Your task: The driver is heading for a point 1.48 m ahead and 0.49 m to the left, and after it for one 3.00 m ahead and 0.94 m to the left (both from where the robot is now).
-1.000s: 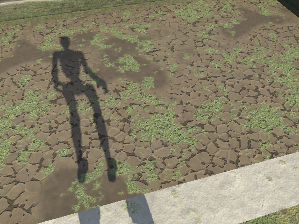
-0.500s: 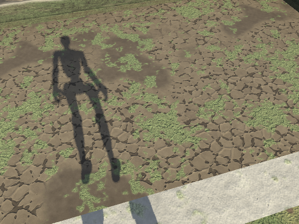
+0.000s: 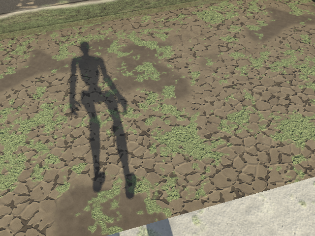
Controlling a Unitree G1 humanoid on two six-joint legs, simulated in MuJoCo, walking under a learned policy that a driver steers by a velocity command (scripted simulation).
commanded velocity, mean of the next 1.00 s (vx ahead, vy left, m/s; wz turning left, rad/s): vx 0.47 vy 0.00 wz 0.44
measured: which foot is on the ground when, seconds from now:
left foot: up 0.00-0.34, down 0.36-0.88, up 0.90-1.00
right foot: down 0.00-0.38, up 0.40-0.82, down 0.84-1.00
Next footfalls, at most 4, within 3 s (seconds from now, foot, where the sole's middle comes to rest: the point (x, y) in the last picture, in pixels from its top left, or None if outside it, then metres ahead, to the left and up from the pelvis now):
0.36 left None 0.31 0.13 -0.77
0.84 right None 0.46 -0.03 -0.77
1.10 left None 0.33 0.20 -0.77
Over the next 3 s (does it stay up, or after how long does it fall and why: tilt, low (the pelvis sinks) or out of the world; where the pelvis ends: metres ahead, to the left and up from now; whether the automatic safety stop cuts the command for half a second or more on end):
stays up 0.38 0.07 0.02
